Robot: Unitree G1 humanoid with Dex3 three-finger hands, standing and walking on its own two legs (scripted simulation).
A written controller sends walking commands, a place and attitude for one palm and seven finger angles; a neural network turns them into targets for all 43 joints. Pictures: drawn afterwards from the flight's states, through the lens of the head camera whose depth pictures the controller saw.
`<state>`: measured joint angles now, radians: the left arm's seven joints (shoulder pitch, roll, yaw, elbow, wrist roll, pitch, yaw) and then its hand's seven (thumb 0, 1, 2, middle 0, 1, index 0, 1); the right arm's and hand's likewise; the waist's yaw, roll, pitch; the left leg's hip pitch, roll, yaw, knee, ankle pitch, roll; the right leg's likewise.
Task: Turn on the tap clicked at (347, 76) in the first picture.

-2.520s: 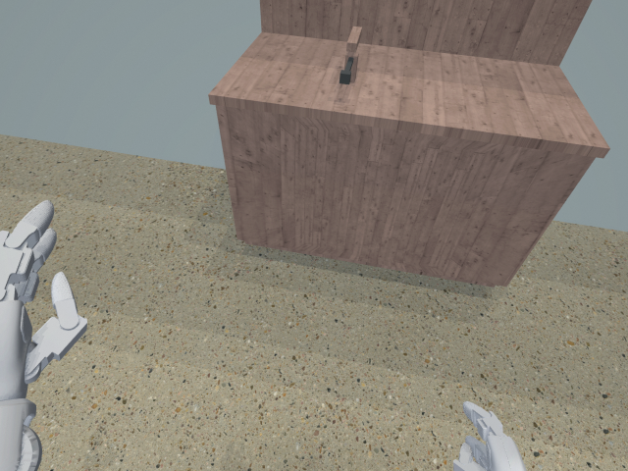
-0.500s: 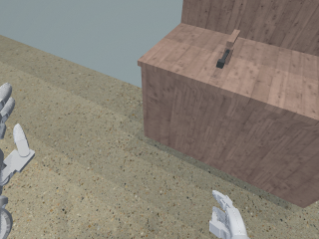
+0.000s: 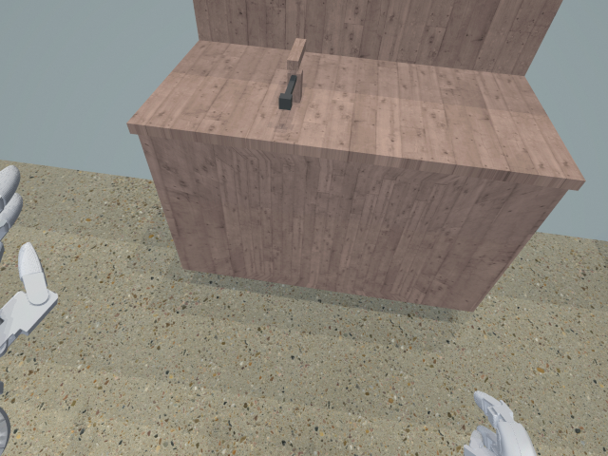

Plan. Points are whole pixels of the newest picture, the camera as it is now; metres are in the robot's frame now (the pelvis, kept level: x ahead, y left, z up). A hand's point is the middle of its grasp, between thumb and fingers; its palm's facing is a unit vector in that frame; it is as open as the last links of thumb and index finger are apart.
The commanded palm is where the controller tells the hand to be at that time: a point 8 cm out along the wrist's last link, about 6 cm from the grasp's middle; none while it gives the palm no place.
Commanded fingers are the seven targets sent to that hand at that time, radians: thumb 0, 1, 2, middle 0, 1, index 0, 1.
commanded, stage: turn to face it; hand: left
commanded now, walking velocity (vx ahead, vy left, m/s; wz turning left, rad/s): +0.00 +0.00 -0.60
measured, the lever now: (285, 101) +0.85 +0.11 +0.03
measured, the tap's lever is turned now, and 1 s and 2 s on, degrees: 0 0 0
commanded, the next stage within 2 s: take the last steps up to it in 0.72 s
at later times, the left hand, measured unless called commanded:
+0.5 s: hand (191, 330) +0.19 +0.12 +0.18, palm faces +0.14 -0.87 -0.47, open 7.4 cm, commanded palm +0.15 +0.18 +0.18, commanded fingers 0.00 0.90 0.90 -0.20 -0.30 -0.20 -0.30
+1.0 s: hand (260, 408) +0.13 +0.05 +0.18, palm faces +0.02 -0.89 -0.46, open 7.4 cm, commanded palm +0.10 +0.13 +0.18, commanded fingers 0.00 0.90 0.90 -0.20 -0.30 -0.20 -0.30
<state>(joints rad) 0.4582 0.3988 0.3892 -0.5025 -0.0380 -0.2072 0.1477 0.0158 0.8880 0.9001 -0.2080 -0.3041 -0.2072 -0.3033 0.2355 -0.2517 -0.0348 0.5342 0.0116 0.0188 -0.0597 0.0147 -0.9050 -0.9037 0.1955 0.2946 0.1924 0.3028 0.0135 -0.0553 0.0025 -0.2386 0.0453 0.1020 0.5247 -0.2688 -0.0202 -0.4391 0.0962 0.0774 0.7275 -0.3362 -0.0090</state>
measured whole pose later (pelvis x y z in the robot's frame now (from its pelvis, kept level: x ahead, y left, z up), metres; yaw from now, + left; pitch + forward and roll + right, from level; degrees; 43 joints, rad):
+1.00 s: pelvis -0.15 -0.07 +0.00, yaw -22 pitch +0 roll +1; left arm 0.49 0.36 0.34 -0.47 -0.02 -0.21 0.14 0.02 0.89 0.90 -0.21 -0.30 -0.21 -0.30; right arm 0.21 -0.19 0.02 0.63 0.01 -0.02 -0.04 0.01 -0.90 -0.90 0.20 0.30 0.20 0.30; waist -0.03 0.03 0.03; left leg -0.44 0.04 0.03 1.00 -0.38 -0.04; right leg -0.32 0.02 -0.07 0.51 -0.19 -0.08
